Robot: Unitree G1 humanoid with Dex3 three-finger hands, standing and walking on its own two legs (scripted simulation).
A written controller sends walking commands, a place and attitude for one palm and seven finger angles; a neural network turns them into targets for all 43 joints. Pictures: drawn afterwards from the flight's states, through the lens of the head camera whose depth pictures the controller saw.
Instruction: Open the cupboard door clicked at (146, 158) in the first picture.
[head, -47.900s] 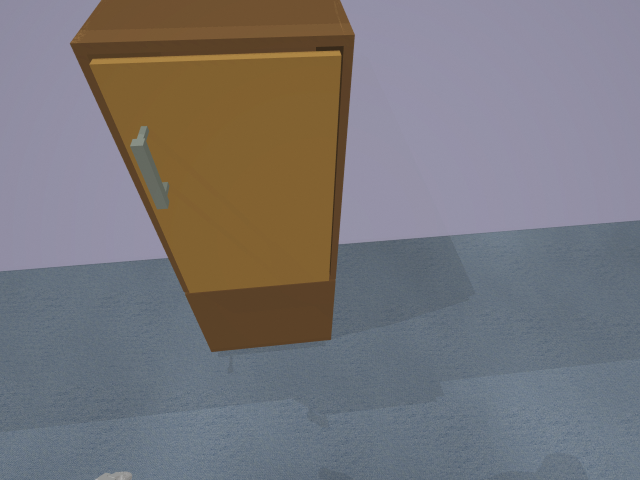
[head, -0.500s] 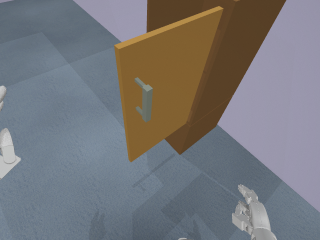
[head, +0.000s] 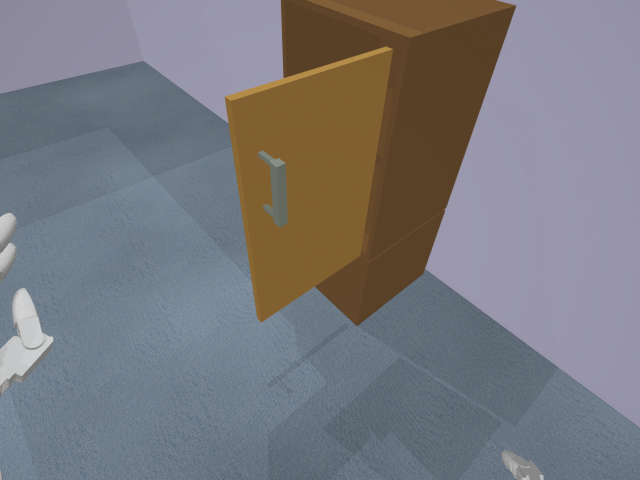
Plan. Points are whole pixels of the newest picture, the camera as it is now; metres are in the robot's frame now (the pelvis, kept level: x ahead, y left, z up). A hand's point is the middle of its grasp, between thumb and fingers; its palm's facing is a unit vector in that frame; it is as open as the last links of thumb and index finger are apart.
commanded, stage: stop stepping back and stand still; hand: left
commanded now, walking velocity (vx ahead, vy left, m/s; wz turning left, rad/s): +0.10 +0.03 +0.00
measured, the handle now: (272, 189) +0.58 +0.12 +0.05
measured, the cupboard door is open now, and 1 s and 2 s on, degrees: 90 90 90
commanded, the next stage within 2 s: let the arm hang, fingers relaxed in 0.34 s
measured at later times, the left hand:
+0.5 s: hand (51, 378) +0.19 +0.28 +0.10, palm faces +0.36 -0.81 -0.47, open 7.4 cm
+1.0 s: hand out of the picture -0.10 +0.20 -0.17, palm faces +0.07 -0.97 -0.25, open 7.2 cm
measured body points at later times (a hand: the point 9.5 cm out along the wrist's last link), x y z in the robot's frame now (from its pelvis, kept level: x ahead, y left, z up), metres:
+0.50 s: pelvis -0.03 +0.01 -0.01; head -0.03 +0.00 +0.44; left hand +0.17 +0.32 +0.13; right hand +0.13 -0.22 -0.11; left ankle +0.00 +0.13 -0.74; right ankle -0.04 -0.10 -0.73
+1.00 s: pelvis -0.04 +0.00 +0.00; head -0.02 +0.00 +0.45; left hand -0.10 +0.25 -0.15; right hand -0.05 -0.22 -0.16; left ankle +0.00 +0.13 -0.74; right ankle -0.04 -0.11 -0.74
